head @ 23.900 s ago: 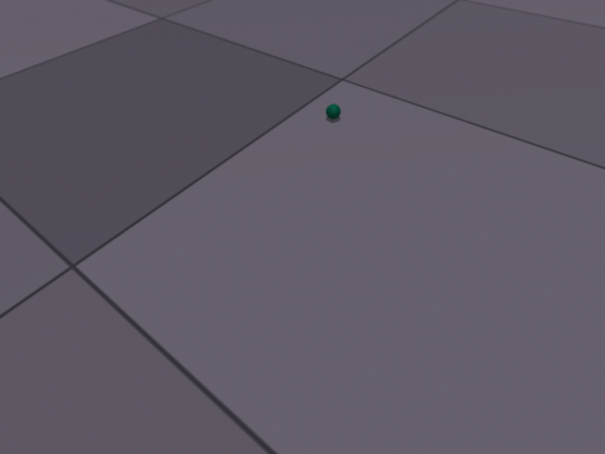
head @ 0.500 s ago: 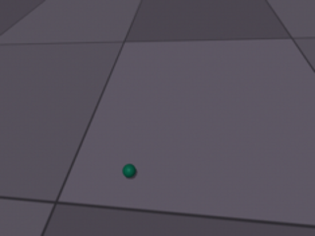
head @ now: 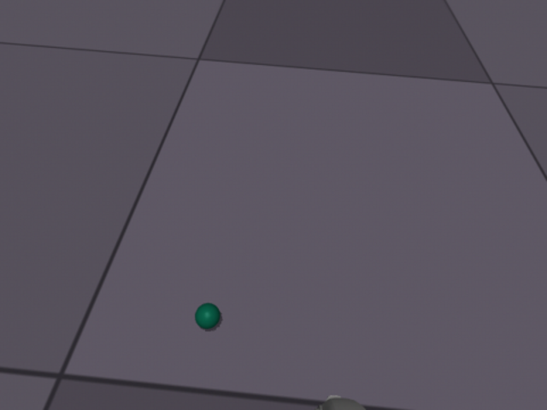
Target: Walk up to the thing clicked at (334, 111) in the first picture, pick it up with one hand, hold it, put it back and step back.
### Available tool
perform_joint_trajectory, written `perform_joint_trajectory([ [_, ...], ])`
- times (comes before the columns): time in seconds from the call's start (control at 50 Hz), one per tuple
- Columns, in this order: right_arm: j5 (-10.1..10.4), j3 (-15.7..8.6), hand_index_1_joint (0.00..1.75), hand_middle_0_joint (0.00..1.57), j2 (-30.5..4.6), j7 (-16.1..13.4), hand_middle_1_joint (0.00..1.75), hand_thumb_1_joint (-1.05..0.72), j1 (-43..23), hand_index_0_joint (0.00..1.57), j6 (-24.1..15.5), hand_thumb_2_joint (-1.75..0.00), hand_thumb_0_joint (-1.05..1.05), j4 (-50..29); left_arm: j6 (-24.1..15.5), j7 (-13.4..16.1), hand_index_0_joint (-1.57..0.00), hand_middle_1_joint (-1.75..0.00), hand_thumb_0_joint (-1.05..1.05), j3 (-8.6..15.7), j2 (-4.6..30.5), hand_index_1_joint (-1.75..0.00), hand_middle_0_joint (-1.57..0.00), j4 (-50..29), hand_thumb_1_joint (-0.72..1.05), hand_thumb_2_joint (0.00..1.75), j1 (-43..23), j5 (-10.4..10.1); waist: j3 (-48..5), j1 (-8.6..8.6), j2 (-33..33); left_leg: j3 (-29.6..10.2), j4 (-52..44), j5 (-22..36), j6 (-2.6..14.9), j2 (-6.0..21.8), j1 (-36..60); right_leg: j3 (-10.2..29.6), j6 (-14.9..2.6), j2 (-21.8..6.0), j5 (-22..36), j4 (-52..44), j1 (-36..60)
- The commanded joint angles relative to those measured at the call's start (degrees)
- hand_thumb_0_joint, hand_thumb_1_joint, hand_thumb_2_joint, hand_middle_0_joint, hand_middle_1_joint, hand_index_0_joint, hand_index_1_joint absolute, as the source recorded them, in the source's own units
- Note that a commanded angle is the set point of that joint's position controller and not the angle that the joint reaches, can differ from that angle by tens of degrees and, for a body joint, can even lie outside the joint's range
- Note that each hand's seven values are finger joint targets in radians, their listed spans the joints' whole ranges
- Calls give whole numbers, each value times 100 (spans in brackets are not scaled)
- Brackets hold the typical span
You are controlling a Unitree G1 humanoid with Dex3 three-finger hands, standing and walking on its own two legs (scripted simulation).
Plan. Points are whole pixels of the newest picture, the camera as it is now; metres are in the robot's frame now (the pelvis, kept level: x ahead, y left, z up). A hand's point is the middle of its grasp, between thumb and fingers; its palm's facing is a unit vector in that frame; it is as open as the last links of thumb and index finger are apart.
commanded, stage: walk up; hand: left
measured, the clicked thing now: (207, 315) +0.52 +0.22 -0.72
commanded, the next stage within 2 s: stand in 1.16 s
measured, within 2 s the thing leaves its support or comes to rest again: neither
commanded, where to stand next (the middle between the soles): +0.11 -0.03 m, yaw +1 degrees
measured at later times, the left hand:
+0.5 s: hand out of the picture +0.13 +0.23 -0.13, palm faces -0.02 -0.95 -0.32, open 7.4 cm
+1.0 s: hand out of the picture +0.09 +0.23 -0.14, palm faces +0.01 -0.95 -0.32, open 7.4 cm
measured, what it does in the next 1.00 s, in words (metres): steps on the spot: right foot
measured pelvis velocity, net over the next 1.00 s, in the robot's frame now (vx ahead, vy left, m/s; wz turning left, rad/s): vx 0.03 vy -0.02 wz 0.01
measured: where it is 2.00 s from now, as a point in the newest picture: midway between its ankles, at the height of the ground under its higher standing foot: outside the picture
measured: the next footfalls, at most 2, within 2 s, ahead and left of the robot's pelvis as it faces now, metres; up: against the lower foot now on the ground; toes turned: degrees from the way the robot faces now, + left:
right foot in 0.08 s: +0.10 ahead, -0.15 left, +0.00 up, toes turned -2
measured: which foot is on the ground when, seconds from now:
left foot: down 0.00-1.00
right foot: up 0.00-0.06, down 0.08-1.00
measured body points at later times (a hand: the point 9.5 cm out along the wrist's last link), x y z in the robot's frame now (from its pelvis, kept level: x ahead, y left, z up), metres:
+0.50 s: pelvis +0.02 -0.02 +0.02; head +0.03 -0.02 +0.46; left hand +0.13 +0.28 -0.11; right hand +0.10 -0.32 -0.12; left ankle +0.04 +0.11 -0.72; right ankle +0.06 -0.15 -0.72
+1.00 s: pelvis +0.03 -0.02 +0.02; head +0.04 -0.02 +0.47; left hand +0.09 +0.28 -0.11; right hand +0.11 -0.32 -0.11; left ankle +0.04 +0.11 -0.72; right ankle +0.06 -0.15 -0.72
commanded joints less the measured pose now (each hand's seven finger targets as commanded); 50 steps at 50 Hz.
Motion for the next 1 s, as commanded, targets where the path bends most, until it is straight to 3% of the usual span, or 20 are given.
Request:
perform_joint_trajectory([
  [0.0, 113, -393, 30, 20, -1458, -164, 30, -90, -223, 20, -16, -90, 0, -294, -55, 85, -20, -30, 0, 299, 856, -30, -20, -56, 90, 90, 392, 4, -1057, 157, 1037, -889, -343, 2967, 815, 1102, 78, -194, -57, 158, 979, -1151, 1130],
  [0.02, 144, -336, 30, 20, -1344, -159, 30, -90, -313, 20, 20, -90, 0, -281, -77, 92, -20, -30, 0, 317, 905, -30, -20, -29, 90, 90, 343, 22, -1073, 224, 885, -870, -194, 2353, 605, 970, -135, -90, -137, 138, 1390, -1535, 1399],
  [0.04, 172, -279, 30, 20, -1189, -155, 30, -90, -308, 20, 44, -90, 0, -268, -106, 101, -20, -30, 0, 346, 1096, -30, -20, -54, 90, 90, 211, 58, -1101, 204, 507, -785, -71, 1523, 375, 807, -452, 353, -274, -202, 2069, -1667, 1640],
  [0.06, 196, -208, 30, 20, -960, -150, 30, -90, -199, 20, 66, -90, 0, -226, -151, 106, -20, -30, 0, 379, 1314, -30, -20, -118, 90, 90, 12, 84, -1075, 87, -135, -582, 279, 599, 150, 485, -678, 1344, -496, -905, 2100, -1998, 1570],
  [0.08, 198, -218, 30, 20, -962, -174, 30, -90, -223, 20, 114, -90, 0, -57, -147, 83, -20, -30, 0, 328, 1440, -30, -20, -148, 90, 90, -419, -3, -982, -44, -427, -332, 530, -571, 32, -18, -6, 1878, -1013, -1488, 1844, -2336, 611],
  [0.1, 161, -260, 30, 20, -1068, -199, 30, -90, -163, 20, 131, -90, 0, 156, -129, 66, -20, -30, 0, 270, 1382, -30, -20, -183, 90, 90, -752, -4, -805, -143, -451, -376, 302, -711, 54, 0, 459, 1768, -973, -1415, 1601, -2318, 155],
  [0.14, 137, -260, 30, 20, -1224, -150, 30, -90, -316, 20, 83, -90, 0, 349, -66, 61, -20, -30, 0, 154, 1108, -30, -20, -72, 90, 90, -889, -12, -654, -124, -191, -696, -639, -197, 130, 322, 472, 924, -366, -753, 1224, -2022, 102],
  [0.16, 132, -251, 30, 20, -1322, -131, 30, -90, -511, 20, 60, -90, 0, 404, -44, 50, -20, -30, 0, 134, 1007, -30, -20, 18, 90, 90, -817, -20, -603, -16, -130, -1013, -944, -240, 225, 577, 263, 685, -187, -466, 918, -1912, 293],
  [0.18, 126, -228, 30, 20, -1339, -110, 30, -90, -673, 20, 47, -90, 0, 465, -30, 38, -20, -30, 0, 129, 988, -30, -20, 147, 90, 90, -733, -7, -670, 75, -138, -1128, -1065, -334, 304, 709, 67, 586, -137, -350, 779, -1925, 649],
  [0.3, 107, -74, 30, 20, -1160, -91, 30, -90, -911, 20, 6, -90, 0, 947, -81, 18, -20, -30, 0, 75, 902, -30, -20, 454, 90, 90, -1084, -61, -924, 48, 54, -693, -1317, 512, 90, 462, 518, 719, -155, -548, 1584, -2356, 1177],
  [0.48, 69, -41, 30, 20, -1077, -76, 30, -90, -1226, 20, 25, -90, 0, 1341, -47, -3, -20, -30, 0, 58, 769, -30, -20, 857, 90, 90, -1355, -48, -1004, 68, 130, -695, -1881, 779, 12, 528, 874, 527, -14, -519, 1573, -2957, 1559],
  [0.62, 44, -46, 30, 20, -1065, -69, 30, -90, -1325, 20, 58, -90, 0, 1444, -28, -11, -20, -30, 0, 74, 750, -30, -20, 1011, 90, 90, -1344, -18, -877, 66, 202, -687, -2079, 484, -7, 534, 960, 516, 44, -494, 1150, -3288, 1481],
  [0.66, 41, -45, 30, 20, -1066, -71, 30, -90, -1314, 20, 54, -90, 0, 1478, -37, -16, -20, -30, 0, 74, 732, -30, -20, 1034, 90, 90, -1401, -4, -964, 38, 228, -680, -2118, 545, -18, 541, 957, 497, 47, -520, 1379, -3271, 1606],
  [0.84, 42, -64, 30, 20, -1033, -78, 30, -90, -1322, 20, 78, -90, 0, 1479, -30, -14, -20, -30, 0, 88, 714, -30, -20, 1089, 90, 90, -1276, 5, -838, 42, 162, -680, -2154, 522, -31, 527, 1010, 516, 83, -500, 1299, -3410, 1496],
  [0.98, 42, -91, 30, 20, -1027, -91, 30, -90, -1296, 20, 78, -90, 0, 1491, -25, -4, -20, -30, 0, 83, 680, -30, -20, 1105, 90, 90, -1205, 5, -906, 45, 160, -702, -2231, 768, -41, 559, 1084, 451, 108, -510, 1724, -3313, 1641],
])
